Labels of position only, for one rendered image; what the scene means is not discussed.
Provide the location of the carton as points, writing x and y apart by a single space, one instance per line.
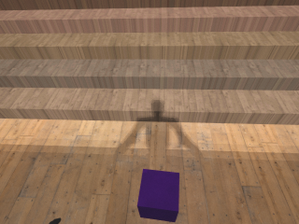
159 195

